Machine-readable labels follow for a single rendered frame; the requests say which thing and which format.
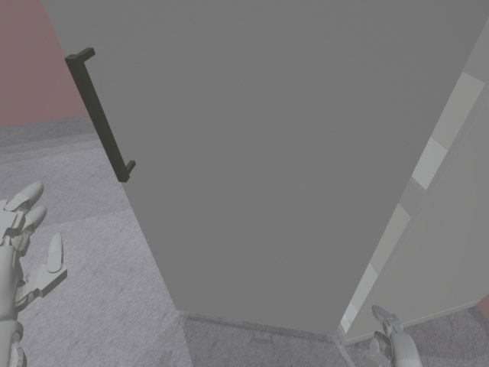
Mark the robot right hand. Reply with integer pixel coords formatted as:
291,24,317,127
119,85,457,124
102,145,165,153
364,305,423,367

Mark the handle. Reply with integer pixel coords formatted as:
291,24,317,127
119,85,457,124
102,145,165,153
64,47,136,183

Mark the left robot forearm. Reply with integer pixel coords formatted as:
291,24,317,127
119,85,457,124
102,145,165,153
0,319,27,367

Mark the fridge door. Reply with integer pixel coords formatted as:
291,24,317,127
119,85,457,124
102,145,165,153
41,0,489,336

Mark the robot left hand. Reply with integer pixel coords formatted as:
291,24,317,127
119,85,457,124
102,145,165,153
0,181,67,320

